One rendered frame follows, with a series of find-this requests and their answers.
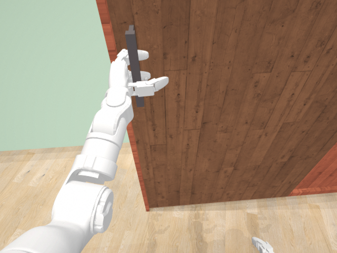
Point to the right robot hand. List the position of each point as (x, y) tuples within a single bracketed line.
[(263, 247)]

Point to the robot left forearm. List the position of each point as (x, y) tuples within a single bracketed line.
[(97, 161)]

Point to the left robot hand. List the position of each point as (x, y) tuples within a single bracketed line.
[(119, 75)]

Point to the left robot upper arm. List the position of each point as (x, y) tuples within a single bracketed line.
[(81, 211)]

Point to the handle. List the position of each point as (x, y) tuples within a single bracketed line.
[(134, 62)]

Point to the wardrobe door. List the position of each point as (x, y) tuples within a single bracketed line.
[(250, 107), (324, 174)]

